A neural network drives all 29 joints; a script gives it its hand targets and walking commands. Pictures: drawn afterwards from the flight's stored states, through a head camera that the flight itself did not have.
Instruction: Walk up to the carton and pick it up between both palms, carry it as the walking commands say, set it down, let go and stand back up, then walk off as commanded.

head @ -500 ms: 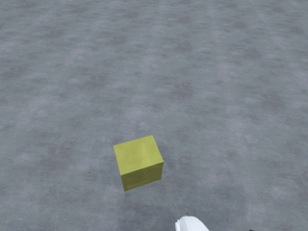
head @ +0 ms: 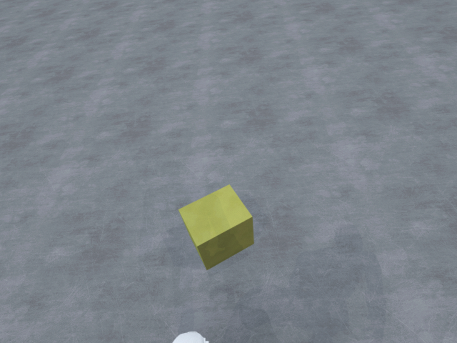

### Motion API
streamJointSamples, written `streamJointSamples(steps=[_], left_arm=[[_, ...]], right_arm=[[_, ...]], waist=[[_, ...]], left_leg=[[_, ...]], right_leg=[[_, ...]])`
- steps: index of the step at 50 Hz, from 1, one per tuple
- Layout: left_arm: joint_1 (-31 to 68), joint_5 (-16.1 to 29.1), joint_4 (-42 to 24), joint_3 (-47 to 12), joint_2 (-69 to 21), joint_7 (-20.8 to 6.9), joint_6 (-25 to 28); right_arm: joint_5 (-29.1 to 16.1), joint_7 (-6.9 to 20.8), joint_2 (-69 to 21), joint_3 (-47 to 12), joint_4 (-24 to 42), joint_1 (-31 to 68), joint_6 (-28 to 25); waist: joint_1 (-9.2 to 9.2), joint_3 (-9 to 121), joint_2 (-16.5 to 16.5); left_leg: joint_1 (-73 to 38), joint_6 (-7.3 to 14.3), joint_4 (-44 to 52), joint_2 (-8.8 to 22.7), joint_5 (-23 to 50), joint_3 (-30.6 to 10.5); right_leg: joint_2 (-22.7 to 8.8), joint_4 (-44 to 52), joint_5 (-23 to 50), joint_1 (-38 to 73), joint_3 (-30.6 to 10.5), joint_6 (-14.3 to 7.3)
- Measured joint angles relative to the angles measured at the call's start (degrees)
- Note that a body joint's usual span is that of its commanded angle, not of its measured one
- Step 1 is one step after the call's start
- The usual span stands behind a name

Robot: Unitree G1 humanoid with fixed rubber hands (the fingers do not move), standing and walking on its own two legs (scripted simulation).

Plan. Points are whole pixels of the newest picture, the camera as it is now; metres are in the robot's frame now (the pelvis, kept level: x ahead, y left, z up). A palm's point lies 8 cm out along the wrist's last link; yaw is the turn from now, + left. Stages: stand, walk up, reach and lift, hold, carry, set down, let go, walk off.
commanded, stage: walk off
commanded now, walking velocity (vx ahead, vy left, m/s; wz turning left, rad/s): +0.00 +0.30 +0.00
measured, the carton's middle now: (218, 227) +0.69 +0.15 -0.65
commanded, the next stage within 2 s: stand in 0.48 s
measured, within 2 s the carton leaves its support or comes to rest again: neither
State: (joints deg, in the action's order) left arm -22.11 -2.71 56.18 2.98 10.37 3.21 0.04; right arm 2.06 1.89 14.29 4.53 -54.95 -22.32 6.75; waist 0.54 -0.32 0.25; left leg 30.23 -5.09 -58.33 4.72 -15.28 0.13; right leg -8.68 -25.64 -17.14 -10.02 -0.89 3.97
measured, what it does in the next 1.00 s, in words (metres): steps to the left: left foot, then right foot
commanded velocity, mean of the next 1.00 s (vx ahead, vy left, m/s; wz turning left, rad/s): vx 0.00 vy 0.14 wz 0.00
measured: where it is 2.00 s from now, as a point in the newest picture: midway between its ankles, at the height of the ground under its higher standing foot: outside the picture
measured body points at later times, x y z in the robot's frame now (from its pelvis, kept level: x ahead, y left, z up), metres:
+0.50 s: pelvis -0.01 +0.17 -0.02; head -0.01 +0.15 +0.43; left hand +0.05 +0.42 -0.15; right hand +0.02 -0.06 -0.18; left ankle +0.00 +0.22 -0.74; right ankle -0.03 +0.10 -0.75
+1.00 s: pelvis +0.01 +0.31 +0.00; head +0.02 +0.34 +0.45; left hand +0.02 +0.54 -0.17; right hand +0.03 +0.09 -0.14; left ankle +0.01 +0.40 -0.75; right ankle -0.03 +0.16 -0.70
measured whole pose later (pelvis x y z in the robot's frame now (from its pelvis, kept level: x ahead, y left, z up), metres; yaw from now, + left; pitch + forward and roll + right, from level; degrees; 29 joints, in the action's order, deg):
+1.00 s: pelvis +0.01 +0.31 +0.00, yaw -1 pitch +1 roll -2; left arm -15.9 -1.0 61.9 2.1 11.2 1.5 -2.5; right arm 1.4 -2.8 6.7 0.4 -58.3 -17.7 -0.7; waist 0.9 -0.1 -2.0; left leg 12.1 2.4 -25.0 1.9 -13.6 6.3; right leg -3.8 -45.7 -25.8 -18.2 3.0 1.4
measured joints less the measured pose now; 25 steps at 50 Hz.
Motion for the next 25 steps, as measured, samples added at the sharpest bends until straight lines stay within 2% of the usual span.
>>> streamJointSamples(steps=[4,7,8,9,11,13,15,17,20,23,24,25], left_arm=[[0.82,-0.12,0.28,1.26,1.60,0.58,-0.32],[0.75,-0.13,0.67,2.02,3.40,1.68,-0.79],[0.96,-0.24,1.05,2.26,4.44,1.99,-1.17],[1.05,-0.10,1.43,2.49,5.03,2.33,-1.96],[1.64,0.65,2.11,2.49,5.37,2.52,-3.83],[2.82,0.76,1.69,2.27,5.21,2.10,-4.26],[4.15,0.37,0.88,1.87,4.87,1.48,-3.81],[5.32,0.39,-0.13,1.38,4.25,1.13,-3.38],[7.15,0.91,-1.03,0.58,2.65,1.19,-3.49],[7.51,1.34,-1.24,-0.19,0.60,1.57,-2.77],[6.97,1.18,-1.42,-0.47,0.24,1.50,-2.44],[6.74,0.82,-1.27,-0.63,-0.46,1.42,-2.16]], right_arm=[[-0.59,0.31,-0.38,0.03,2.36,4.08,-0.82],[-0.48,0.02,-0.06,0.11,4.43,7.00,-2.58],[-0.20,-0.01,-0.67,0.17,4.35,8.42,-3.12],[0.04,0.18,-1.21,-0.12,4.59,9.62,-3.41],[0.35,0.16,-2.13,-0.97,5.60,10.74,-4.17],[0.36,-0.54,-2.94,-1.80,6.25,10.54,-4.40],[0.34,-1.26,-3.57,-2.43,6.38,9.90,-4.15],[0.42,-1.84,-3.95,-2.85,5.82,9.23,-3.92],[0.45,-2.34,-3.86,-3.13,4.44,8.26,-3.69],[0.13,-2.69,-3.42,-3.37,3.32,6.96,-2.51],[-0.15,-2.67,-3.42,-3.49,3.19,6.02,-2.31],[-0.35,-2.64,-3.17,-3.53,2.63,5.32,-2.30]], waist=[[1.50,-0.78,-1.60],[1.77,-1.34,-2.78],[1.80,-2.11,-4.40],[1.90,-2.38,-5.00],[0.68,-1.71,-4.00],[-0.06,-0.92,-2.85],[-0.43,-0.40,-2.24],[-0.46,0.14,-1.83],[-0.96,0.56,-0.56],[-0.94,1.06,0.96],[-0.82,1.60,0.91],[-0.47,1.70,2.06]], left_leg=[[-5.75,-0.03,11.86,-0.06,-4.56,2.00],[-12.83,1.69,27.27,-0.68,-0.76,3.91],[-12.97,2.58,27.22,-1.76,0.12,4.81],[-12.51,3.34,25.77,-1.87,-0.27,5.47],[-12.44,4.70,25.67,-1.20,-0.70,5.77],[-13.57,5.62,28.33,-1.13,0.58,6.17],[-14.53,6.70,30.21,-1.74,1.65,6.69],[-14.89,7.73,30.64,-2.65,1.78,7.39],[-14.91,9.32,29.62,-4.49,0.92,8.46],[-14.27,10.80,27.65,-6.62,-0.51,10.19],[-13.42,10.89,26.06,-7.57,-1.48,10.92],[-11.89,10.23,22.69,-7.33,-4.21,10.87]], right_leg=[[-1.75,-1.44,-0.19,-1.59,-0.44,2.28],[-2.99,-5.11,-1.77,-3.51,-0.79,4.13],[-3.86,-8.61,-4.36,-4.96,-1.85,2.92],[-2.92,-14.16,-9.05,-7.32,-2.62,1.31],[1.30,-28.03,-14.96,-12.53,-2.39,-1.33],[4.24,-38.15,-14.41,-16.65,0.20,-3.04],[5.26,-41.81,-11.56,-18.37,4.23,-3.87],[6.22,-38.61,-9.98,-17.76,7.19,-4.26],[7.54,-28.64,-10.29,-14.05,9.72,-5.52],[7.82,-16.25,-6.16,-8.50,10.42,-6.59],[7.29,-10.00,-3.21,-5.78,10.23,-6.82],[7.31,-8.75,-2.41,-5.42,10.27,-7.16]])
